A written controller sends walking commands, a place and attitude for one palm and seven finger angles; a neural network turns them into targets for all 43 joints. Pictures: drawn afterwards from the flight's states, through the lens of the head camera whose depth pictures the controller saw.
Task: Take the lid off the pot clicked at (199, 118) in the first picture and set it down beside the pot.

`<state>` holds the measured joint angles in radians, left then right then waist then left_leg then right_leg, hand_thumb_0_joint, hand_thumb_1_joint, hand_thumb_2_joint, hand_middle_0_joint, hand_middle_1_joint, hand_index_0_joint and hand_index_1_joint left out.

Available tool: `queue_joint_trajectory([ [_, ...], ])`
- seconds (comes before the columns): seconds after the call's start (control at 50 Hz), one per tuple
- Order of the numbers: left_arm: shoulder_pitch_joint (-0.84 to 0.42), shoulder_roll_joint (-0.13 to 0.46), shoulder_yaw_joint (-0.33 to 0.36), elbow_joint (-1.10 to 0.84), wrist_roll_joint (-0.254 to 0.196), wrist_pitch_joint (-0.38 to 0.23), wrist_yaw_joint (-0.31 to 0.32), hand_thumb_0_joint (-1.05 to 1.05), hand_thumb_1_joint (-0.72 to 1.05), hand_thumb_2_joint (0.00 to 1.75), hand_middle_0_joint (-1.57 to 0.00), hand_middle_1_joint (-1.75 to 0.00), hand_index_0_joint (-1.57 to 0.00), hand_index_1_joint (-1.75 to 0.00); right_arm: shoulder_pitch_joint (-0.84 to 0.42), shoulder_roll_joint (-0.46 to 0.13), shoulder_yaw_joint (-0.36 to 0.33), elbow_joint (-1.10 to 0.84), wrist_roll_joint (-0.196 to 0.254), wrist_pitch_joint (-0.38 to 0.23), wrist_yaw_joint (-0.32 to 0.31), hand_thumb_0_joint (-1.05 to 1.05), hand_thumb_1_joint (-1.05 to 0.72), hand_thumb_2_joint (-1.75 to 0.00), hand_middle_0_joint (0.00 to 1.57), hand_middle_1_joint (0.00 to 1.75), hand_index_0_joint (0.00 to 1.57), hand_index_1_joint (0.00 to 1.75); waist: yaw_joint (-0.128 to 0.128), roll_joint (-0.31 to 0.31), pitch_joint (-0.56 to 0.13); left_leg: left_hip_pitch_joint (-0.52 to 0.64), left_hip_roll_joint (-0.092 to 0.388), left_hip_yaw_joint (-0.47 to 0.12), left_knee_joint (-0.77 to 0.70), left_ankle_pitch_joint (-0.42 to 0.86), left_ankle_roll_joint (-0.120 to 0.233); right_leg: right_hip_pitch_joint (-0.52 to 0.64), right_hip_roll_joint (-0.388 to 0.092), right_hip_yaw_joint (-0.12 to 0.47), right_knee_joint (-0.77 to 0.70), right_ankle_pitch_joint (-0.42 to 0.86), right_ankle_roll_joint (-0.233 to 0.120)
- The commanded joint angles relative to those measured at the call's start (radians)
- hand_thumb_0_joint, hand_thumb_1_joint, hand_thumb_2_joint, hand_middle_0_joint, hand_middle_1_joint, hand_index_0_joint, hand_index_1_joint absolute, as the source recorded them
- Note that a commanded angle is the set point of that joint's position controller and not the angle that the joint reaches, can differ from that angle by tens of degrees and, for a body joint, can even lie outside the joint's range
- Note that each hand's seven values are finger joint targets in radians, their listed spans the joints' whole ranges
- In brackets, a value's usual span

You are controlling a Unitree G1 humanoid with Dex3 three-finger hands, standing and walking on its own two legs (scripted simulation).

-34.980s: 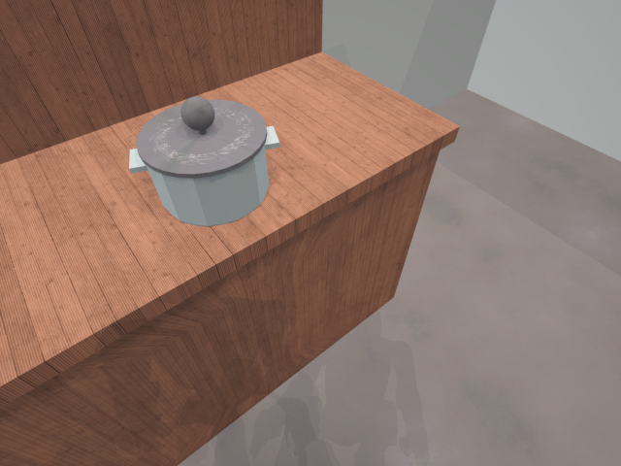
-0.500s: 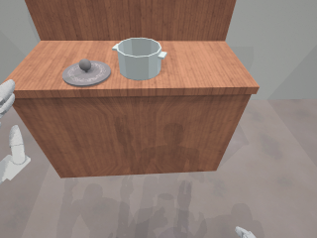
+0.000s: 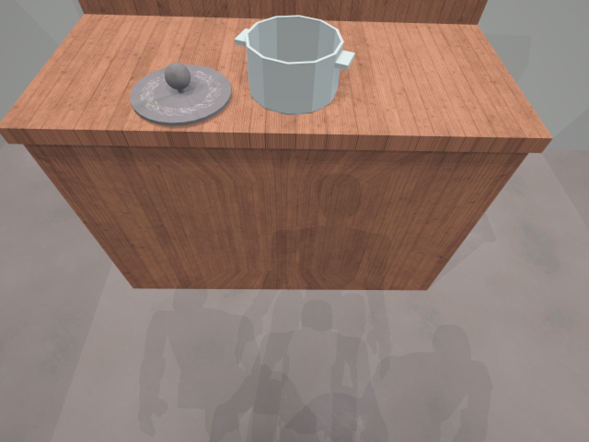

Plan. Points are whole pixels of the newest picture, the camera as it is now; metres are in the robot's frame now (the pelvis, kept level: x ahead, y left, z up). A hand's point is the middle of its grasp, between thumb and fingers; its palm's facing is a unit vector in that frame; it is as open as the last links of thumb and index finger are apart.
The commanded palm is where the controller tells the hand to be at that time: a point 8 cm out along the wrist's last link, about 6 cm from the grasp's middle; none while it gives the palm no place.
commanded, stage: stop stepping back and stand still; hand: left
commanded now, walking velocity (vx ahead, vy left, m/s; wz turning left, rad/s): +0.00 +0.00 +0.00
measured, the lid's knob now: (177, 76) +0.75 +0.28 +0.06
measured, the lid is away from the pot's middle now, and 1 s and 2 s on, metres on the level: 0.24 0.24 0.24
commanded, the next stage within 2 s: let the arm hang, fingers relaxed in 0.52 s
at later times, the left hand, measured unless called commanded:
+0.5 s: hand out of the picture +0.09 +0.17 -0.16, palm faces +0.01 -0.97 -0.22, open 7.3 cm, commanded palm none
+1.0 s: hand out of the picture +0.04 +0.17 -0.17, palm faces +0.02 -0.98 -0.21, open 7.3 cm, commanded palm none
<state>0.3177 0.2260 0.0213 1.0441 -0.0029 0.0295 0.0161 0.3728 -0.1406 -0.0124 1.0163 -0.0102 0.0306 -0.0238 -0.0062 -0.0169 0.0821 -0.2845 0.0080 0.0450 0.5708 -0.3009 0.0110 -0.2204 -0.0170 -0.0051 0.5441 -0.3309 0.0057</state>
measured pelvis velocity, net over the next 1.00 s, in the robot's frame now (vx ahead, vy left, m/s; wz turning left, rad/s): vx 0.03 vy -0.01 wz -0.02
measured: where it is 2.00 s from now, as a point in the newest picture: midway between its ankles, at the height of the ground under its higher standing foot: outside the picture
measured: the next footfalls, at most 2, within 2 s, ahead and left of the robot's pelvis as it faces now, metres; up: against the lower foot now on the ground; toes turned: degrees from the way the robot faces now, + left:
none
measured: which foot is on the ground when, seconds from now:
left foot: down 0.00-1.00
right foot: down 0.00-1.00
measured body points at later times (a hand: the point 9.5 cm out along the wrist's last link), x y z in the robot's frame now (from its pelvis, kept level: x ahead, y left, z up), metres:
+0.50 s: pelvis +0.03 +0.00 +0.01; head +0.05 -0.01 +0.46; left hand +0.09 +0.22 -0.15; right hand +0.03 -0.23 -0.16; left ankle +0.00 +0.11 -0.73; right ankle -0.03 -0.12 -0.73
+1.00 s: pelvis +0.03 -0.01 +0.01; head +0.05 -0.01 +0.46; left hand +0.04 +0.22 -0.15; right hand +0.01 -0.22 -0.16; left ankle +0.00 +0.11 -0.73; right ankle -0.03 -0.12 -0.73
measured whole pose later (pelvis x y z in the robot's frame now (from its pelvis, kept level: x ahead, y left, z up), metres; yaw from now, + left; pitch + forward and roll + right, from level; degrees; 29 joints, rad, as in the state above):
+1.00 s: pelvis +0.03 -0.01 +0.01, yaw -1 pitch -1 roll +0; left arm 0.25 0.14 0.02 1.12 0.00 0.00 0.05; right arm 0.28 -0.13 -0.03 1.12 -0.01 0.02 -0.04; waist -0.02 0.02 0.06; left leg -0.15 0.03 0.06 0.46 -0.30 0.00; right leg -0.09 0.01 0.01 0.42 -0.32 0.00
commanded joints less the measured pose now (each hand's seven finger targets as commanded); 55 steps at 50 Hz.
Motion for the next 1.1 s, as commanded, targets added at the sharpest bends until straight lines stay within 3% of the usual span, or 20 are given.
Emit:
queue_joint_trajectory([
  [0.0, -0.021, 0.059, -0.002, -0.019, 0.006, -0.036, 0.015, 0.00, 0.90, 0.90, -0.20, -0.30, -0.20, -0.30, 0.015, -0.097, -0.042, -0.028, 0.005, -0.017, -0.005, 0.00, -0.90, -0.90, 0.20, 0.30, 0.20, 0.30, -0.023, -0.060, -0.055, 0.071, 0.069, -0.067, -0.105, 0.101, 0.032, 0.009, -0.073, 0.099, -0.173, 0.146, -0.059],
  [0.02, -0.029, 0.046, -0.002, -0.012, 0.005, -0.037, 0.019, 0.00, 0.90, 0.90, -0.20, -0.30, -0.20, -0.30, 0.023, -0.094, -0.040, -0.013, 0.004, -0.017, -0.007, 0.00, -0.90, -0.90, 0.20, 0.30, 0.20, 0.30, -0.028, -0.073, -0.036, 0.077, 0.074, -0.063, -0.110, 0.142, 0.032, 0.011, -0.075, 0.089, -0.166, 0.194, -0.058],
  [0.08, -0.016, 0.034, 0.001, 0.007, 0.003, -0.039, 0.028, 0.00, 0.90, 0.90, -0.20, -0.30, -0.20, -0.30, 0.033, -0.092, -0.039, 0.021, 0.006, -0.024, -0.012, 0.00, -0.90, -0.90, 0.20, 0.30, 0.20, 0.30, -0.023, -0.020, -0.078, 0.128, 0.094, -0.060, -0.112, 0.288, 0.037, 0.051, -0.068, 0.057, -0.124, 0.334, -0.047],
  [0.1, -0.014, 0.032, 0.001, 0.010, 0.003, -0.038, 0.030, 0.00, 0.90, 0.90, -0.20, -0.30, -0.20, -0.30, 0.025, -0.087, -0.039, 0.026, 0.007, -0.025, -0.013, 0.00, -0.90, -0.90, 0.20, 0.30, 0.20, 0.30, -0.021, 0.009, -0.066, 0.135, 0.097, -0.062, -0.114, 0.305, 0.038, 0.037, -0.063, 0.055, -0.120, 0.329, -0.046],
  [0.18, -0.022, 0.017, 0.008, 0.023, 0.004, -0.036, 0.033, 0.00, 0.90, 0.90, -0.20, -0.30, -0.20, -0.30, 0.015, -0.086, -0.041, 0.043, 0.006, -0.028, -0.020, 0.00, -0.90, -0.90, 0.20, 0.30, 0.20, 0.30, -0.018, 0.006, -0.072, 0.159, 0.105, -0.058, -0.112, 0.390, 0.042, 0.055, -0.061, 0.040, -0.112, 0.366, -0.038],
  [0.3, -0.048, 0.013, 0.016, 0.025, 0.008, -0.034, 0.035, 0.00, 0.90, 0.90, -0.20, -0.30, -0.20, -0.30, -0.015, -0.071, -0.045, 0.057, 0.004, -0.024, -0.021, 0.00, -0.90, -0.90, 0.20, 0.30, 0.20, 0.30, -0.016, 0.009, -0.021, 0.138, 0.099, -0.057, -0.126, 0.339, 0.036, 0.051, -0.062, 0.048, -0.130, 0.350, -0.041],
  [0.48, -0.070, 0.024, 0.023, 0.013, 0.006, -0.038, 0.031, 0.00, 0.90, 0.90, -0.20, -0.30, -0.20, -0.30, -0.030, -0.089, -0.046, 0.054, 0.001, -0.026, -0.024, 0.00, -0.90, -0.90, 0.20, 0.30, 0.20, 0.30, -0.018, 0.018, -0.054, 0.173, 0.102, -0.047, -0.128, 0.382, 0.031, 0.080, -0.067, 0.051, -0.141, 0.412, -0.041],
  [0.54, -0.068, 0.025, 0.022, 0.012, 0.006, -0.036, 0.030, 0.00, 0.90, 0.90, -0.20, -0.30, -0.20, -0.30, -0.038, -0.086, -0.046, 0.054, 0.000, -0.023, -0.023, 0.00, -0.90, -0.90, 0.20, 0.30, 0.20, 0.30, -0.016, 0.030, -0.027, 0.166, 0.101, -0.046, -0.137, 0.345, 0.029, 0.066, -0.067, 0.055, -0.155, 0.387, -0.042],
  [0.68, -0.056, 0.027, 0.019, 0.021, 0.004, -0.041, 0.031, 0.00, 0.90, 0.90, -0.20, -0.30, -0.20, -0.30, -0.033, -0.089, -0.044, 0.060, 0.002, -0.024, -0.024, 0.00, -0.90, -0.90, 0.20, 0.30, 0.20, 0.30, -0.019, 0.012, -0.059, 0.189, 0.104, -0.042, -0.142, 0.343, 0.027, 0.082, -0.068, 0.062, -0.168, 0.406, -0.040],
  [0.72, -0.054, 0.023, 0.017, 0.022, 0.005, -0.039, 0.031, 0.00, 0.90, 0.90, -0.20, -0.30, -0.20, -0.30, -0.034, -0.088, -0.044, 0.062, 0.002, -0.023, -0.025, 0.00, -0.90, -0.90, 0.20, 0.30, 0.20, 0.30, -0.019, 0.024, -0.033, 0.183, 0.105, -0.043, -0.150, 0.323, 0.027, 0.063, -0.065, 0.061, -0.173, 0.376, -0.040],
  [0.78, -0.040, 0.019, 0.018, 0.031, 0.005, -0.042, 0.031, 0.00, 0.90, 0.90, -0.20, -0.30, -0.20, -0.30, -0.023, -0.088, -0.043, 0.068, 0.003, -0.026, -0.027, 0.00, -0.90, -0.90, 0.20, 0.30, 0.20, 0.30, -0.020, 0.010, -0.060, 0.199, 0.107, -0.042, -0.145, 0.368, 0.029, 0.080, -0.065, 0.056, -0.169, 0.408, -0.038],
  [1.02, -0.013, 0.001, 0.012, 0.055, 0.006, -0.039, 0.032, 0.00, 0.90, 0.90, -0.20, -0.30, -0.20, -0.30, -0.012, -0.073, -0.038, 0.084, 0.004, -0.025, -0.028, 0.00, -0.90, -0.90, 0.20, 0.30, 0.20, 0.30, -0.017, 0.031, -0.005, 0.180, 0.109, -0.049, -0.170, 0.298, 0.031, 0.040, -0.059, 0.057, -0.187, 0.309, -0.038],
  [1.08, -0.007, -0.004, 0.013, 0.058, 0.006, -0.042, 0.032, 0.00, 0.90, 0.90, -0.20, -0.30, -0.20, -0.30, -0.008, -0.073, -0.038, 0.084, 0.003, -0.027, -0.028, 0.00, -0.90, -0.90, 0.20, 0.30, 0.20, 0.30, -0.017, 0.016, -0.032, 0.187, 0.109, -0.049, -0.167, 0.310, 0.031, 0.056, -0.060, 0.057, -0.184, 0.328, -0.037],
])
